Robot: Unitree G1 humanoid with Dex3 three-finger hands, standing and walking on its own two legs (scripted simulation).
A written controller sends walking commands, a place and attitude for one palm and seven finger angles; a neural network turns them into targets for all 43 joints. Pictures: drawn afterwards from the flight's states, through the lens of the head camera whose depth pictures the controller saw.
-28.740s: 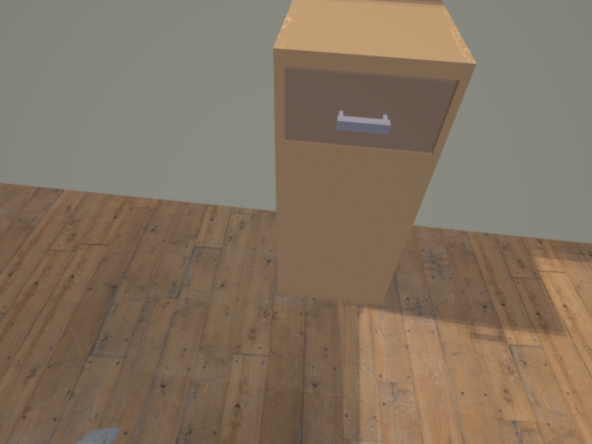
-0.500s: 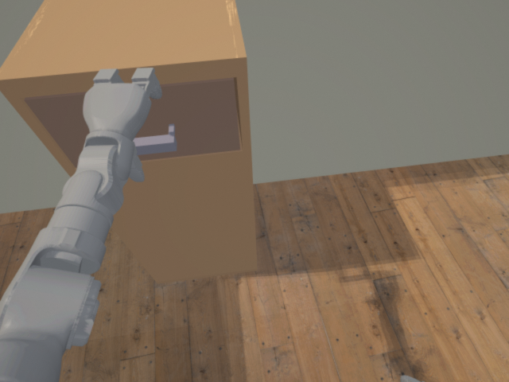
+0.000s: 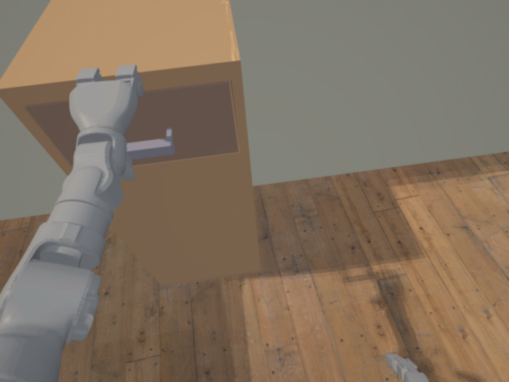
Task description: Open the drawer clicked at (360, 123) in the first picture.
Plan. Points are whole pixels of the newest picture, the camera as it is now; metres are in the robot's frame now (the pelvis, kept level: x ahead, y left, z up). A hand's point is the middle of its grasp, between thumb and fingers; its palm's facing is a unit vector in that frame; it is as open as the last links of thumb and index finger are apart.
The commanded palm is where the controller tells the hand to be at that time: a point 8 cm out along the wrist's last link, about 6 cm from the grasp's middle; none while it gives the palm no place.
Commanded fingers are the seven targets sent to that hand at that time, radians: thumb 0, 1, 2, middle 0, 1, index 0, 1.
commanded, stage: re-aim the fingers above the handle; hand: left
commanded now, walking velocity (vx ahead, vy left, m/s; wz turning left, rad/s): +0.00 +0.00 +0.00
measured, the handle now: (144, 142) +0.53 +0.24 +0.05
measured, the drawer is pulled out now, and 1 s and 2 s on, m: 0.00 0.00 0.00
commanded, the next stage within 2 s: lower the fingers behind the handle in 0.02 s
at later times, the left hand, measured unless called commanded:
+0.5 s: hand (126, 142) +0.47 +0.23 +0.11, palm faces +0.17 +0.07 -0.98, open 13.8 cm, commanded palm +0.43 +0.23 +0.14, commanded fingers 0.00 -0.50 0.30 -0.30 -1.20 -0.30 -1.20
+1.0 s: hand (141, 171) +0.45 +0.22 +0.06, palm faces +0.10 +0.03 -1.00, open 13.8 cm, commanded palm +0.42 +0.23 +0.10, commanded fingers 0.00 -0.50 0.30 -0.30 -1.20 -0.30 -1.20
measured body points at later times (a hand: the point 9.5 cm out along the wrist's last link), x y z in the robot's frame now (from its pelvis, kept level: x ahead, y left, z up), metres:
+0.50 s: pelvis -0.01 +0.00 -0.01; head +0.05 -0.03 +0.44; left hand +0.45 +0.23 +0.17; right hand +0.09 -0.26 -0.14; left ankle -0.05 +0.10 -0.73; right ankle +0.02 -0.11 -0.73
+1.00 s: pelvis -0.01 +0.00 -0.01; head +0.05 -0.01 +0.43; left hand +0.44 +0.22 +0.11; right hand +0.08 -0.27 -0.15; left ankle -0.05 +0.10 -0.73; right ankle +0.02 -0.11 -0.73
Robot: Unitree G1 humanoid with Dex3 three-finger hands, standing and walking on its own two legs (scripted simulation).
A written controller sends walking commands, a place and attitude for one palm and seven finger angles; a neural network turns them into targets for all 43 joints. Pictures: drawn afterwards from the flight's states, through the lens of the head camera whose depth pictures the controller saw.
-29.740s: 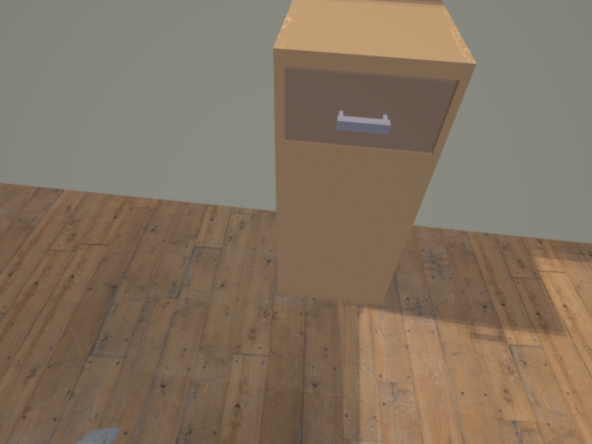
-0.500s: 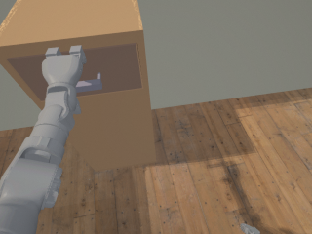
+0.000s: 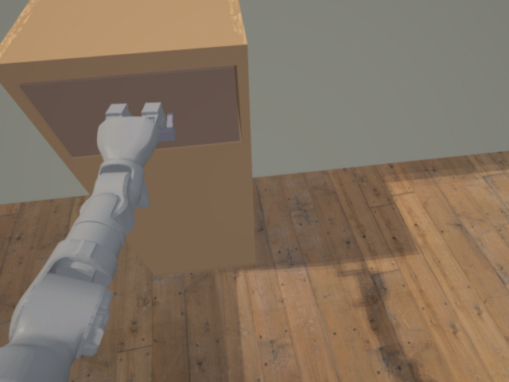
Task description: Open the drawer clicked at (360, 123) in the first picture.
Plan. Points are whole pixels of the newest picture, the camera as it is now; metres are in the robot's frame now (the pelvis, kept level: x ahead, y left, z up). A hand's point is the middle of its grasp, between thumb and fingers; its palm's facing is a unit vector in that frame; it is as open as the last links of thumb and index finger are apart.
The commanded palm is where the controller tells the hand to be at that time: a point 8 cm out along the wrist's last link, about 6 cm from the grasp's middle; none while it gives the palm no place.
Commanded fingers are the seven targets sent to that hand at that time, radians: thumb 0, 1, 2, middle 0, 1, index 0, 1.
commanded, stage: lower the fingers behind the handle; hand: left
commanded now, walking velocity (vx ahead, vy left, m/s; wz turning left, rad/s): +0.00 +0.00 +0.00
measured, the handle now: (143, 127) +0.55 +0.22 +0.06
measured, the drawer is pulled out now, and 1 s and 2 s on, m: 0.00 0.00 0.00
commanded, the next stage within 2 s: lift the hand off the handle in 0.72 s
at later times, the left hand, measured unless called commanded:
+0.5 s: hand (139, 154) +0.47 +0.21 +0.07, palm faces +0.04 +0.04 -1.00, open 13.9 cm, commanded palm +0.44 +0.22 +0.09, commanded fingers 0.00 -0.50 0.30 -0.30 -1.20 -0.30 -1.20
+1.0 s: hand (140, 151) +0.47 +0.21 +0.08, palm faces +0.02 +0.05 -1.00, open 13.6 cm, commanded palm +0.46 +0.21 +0.09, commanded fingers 0.00 -0.50 0.30 -0.30 -1.20 -0.30 -1.20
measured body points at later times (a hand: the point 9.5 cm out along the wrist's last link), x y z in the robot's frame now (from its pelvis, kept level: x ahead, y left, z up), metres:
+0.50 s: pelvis -0.01 -0.01 +0.00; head +0.06 -0.02 +0.44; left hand +0.46 +0.20 +0.13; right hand +0.04 -0.29 -0.13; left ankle -0.04 +0.10 -0.72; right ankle +0.03 -0.11 -0.72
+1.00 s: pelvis -0.02 -0.01 -0.01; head +0.06 -0.02 +0.44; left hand +0.47 +0.20 +0.13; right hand +0.02 -0.27 -0.14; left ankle -0.04 +0.10 -0.72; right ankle +0.03 -0.11 -0.72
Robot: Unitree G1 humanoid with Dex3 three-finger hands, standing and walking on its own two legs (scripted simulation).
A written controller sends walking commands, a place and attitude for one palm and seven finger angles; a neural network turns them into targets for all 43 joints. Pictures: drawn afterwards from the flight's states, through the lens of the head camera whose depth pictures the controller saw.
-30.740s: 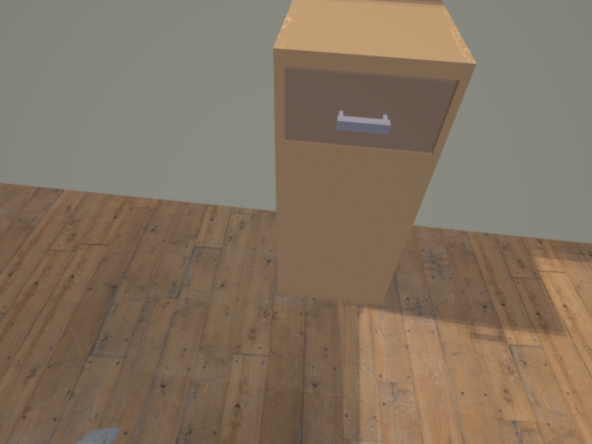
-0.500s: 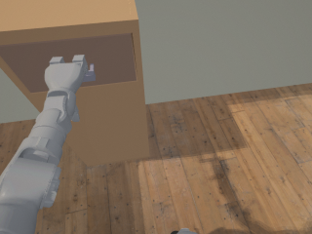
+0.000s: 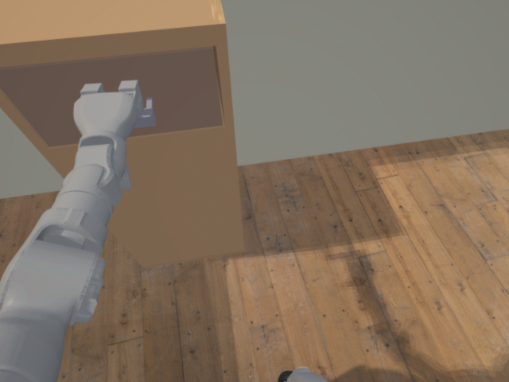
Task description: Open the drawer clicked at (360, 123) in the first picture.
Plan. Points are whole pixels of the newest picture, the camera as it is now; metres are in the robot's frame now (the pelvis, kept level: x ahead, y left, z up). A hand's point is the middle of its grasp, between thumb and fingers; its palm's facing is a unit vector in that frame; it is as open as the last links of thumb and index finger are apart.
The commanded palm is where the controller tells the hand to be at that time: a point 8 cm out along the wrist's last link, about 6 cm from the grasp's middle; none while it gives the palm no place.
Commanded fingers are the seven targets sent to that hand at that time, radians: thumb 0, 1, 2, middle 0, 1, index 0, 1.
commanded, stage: lift the hand off the handle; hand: left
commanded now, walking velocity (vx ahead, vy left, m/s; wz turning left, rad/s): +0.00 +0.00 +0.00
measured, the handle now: (122, 113) +0.57 +0.23 +0.07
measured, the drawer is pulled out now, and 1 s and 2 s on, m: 0.00 0.00 0.00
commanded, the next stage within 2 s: draw the hand back to the body in 1.42 s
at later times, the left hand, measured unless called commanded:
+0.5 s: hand (120, 128) +0.51 +0.21 +0.09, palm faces -0.01 +0.02 -1.00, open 13.5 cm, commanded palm +0.48 +0.22 +0.16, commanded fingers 0.00 -0.50 0.30 -0.30 -1.20 -0.30 -1.20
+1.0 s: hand (111, 94) +0.51 +0.20 +0.16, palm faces +0.05 +0.00 -1.00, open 13.8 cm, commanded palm +0.48 +0.21 +0.23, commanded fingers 0.00 -0.50 0.30 -0.30 -1.20 -0.30 -1.20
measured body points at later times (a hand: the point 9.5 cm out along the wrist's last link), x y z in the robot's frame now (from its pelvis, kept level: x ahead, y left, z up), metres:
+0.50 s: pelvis +0.02 +0.01 +0.01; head +0.09 -0.01 +0.45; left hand +0.50 +0.21 +0.15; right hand +0.05 -0.26 -0.13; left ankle -0.02 +0.11 -0.71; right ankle +0.05 -0.10 -0.71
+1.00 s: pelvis +0.05 +0.01 +0.02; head +0.08 -0.02 +0.47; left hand +0.50 +0.20 +0.22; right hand +0.19 -0.25 -0.11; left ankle -0.02 +0.11 -0.71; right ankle +0.05 -0.10 -0.71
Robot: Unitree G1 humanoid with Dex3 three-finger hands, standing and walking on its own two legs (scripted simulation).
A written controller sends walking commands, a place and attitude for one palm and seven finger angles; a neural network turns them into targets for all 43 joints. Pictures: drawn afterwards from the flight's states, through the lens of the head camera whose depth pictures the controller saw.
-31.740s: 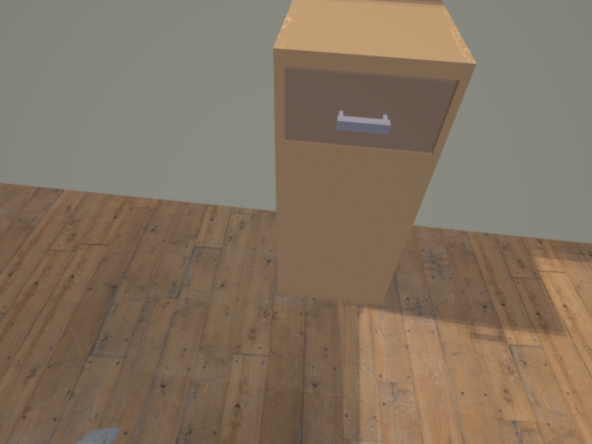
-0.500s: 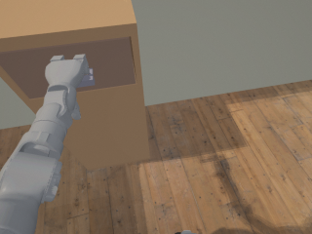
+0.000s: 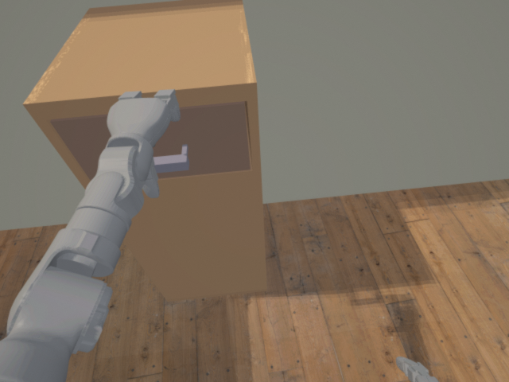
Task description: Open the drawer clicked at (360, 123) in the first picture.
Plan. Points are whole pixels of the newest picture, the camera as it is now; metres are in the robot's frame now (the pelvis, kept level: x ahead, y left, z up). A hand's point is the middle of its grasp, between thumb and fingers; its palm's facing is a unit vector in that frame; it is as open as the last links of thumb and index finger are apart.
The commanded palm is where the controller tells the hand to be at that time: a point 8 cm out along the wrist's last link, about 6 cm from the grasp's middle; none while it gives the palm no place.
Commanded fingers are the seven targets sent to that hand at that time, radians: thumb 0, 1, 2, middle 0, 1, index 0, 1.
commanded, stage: lift the hand off the handle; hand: left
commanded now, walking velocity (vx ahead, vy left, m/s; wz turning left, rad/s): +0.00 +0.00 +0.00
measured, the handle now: (160, 157) +0.52 +0.22 +0.05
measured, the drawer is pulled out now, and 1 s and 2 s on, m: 0.00 0.00 0.00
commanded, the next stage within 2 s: draw the hand back to the body in 0.42 s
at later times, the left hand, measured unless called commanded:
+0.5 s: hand (138, 121) +0.45 +0.19 +0.19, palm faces -0.01 +0.02 -1.00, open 13.8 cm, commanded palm +0.43 +0.20 +0.25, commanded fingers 0.00 -0.50 0.30 -0.30 -1.20 -0.30 -1.20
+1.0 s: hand (83, 181) +0.34 +0.24 +0.18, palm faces +0.07 +0.00 -1.00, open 13.8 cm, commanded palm +0.30 +0.24 +0.24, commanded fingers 0.00 -0.50 0.30 -0.30 -1.20 -0.30 -1.20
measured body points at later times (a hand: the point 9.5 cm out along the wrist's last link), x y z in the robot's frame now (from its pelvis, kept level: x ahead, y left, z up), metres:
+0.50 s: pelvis -0.01 -0.01 +0.00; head +0.01 -0.04 +0.45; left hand +0.45 +0.19 +0.25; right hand +0.10 -0.26 -0.13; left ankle -0.07 +0.10 -0.74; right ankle +0.00 -0.11 -0.74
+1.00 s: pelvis -0.02 +0.00 +0.01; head -0.03 -0.04 +0.46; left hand +0.33 +0.24 +0.23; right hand +0.20 -0.22 -0.09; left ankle -0.07 +0.10 -0.74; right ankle +0.00 -0.11 -0.74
